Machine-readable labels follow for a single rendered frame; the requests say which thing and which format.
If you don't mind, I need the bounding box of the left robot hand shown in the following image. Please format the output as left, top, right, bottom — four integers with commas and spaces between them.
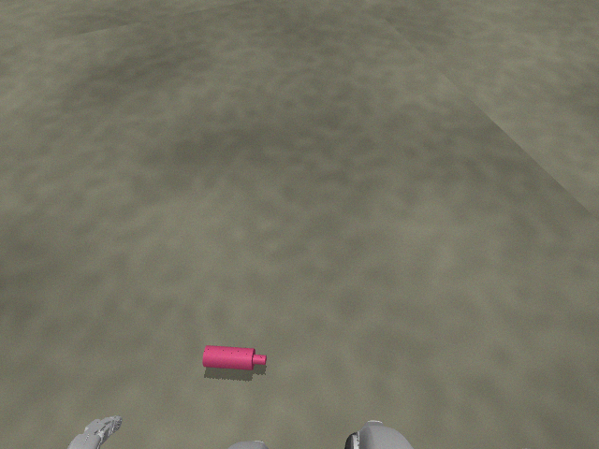
67, 415, 123, 449

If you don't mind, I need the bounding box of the bottle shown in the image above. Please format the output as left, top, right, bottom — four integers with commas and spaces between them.
203, 345, 267, 370

